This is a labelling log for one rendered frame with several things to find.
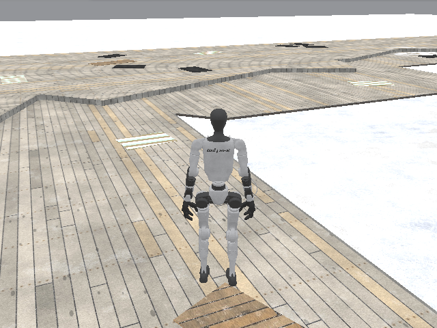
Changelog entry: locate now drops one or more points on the robot left forearm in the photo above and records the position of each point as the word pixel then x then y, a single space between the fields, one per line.
pixel 189 188

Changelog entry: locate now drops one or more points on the robot left thigh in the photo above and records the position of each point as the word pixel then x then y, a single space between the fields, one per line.
pixel 202 203

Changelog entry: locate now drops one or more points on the robot left hand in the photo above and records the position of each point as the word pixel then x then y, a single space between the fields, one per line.
pixel 186 211

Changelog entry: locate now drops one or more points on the robot head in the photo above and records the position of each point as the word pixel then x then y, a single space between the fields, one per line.
pixel 218 118

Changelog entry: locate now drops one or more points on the robot right upper arm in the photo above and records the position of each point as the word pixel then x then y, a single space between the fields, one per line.
pixel 239 144

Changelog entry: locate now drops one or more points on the robot left upper arm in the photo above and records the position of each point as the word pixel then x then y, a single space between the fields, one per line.
pixel 197 144

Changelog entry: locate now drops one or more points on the robot right forearm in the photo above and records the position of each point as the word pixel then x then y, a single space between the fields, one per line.
pixel 246 181

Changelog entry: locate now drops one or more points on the robot right hand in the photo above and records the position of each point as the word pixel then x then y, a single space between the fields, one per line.
pixel 250 211

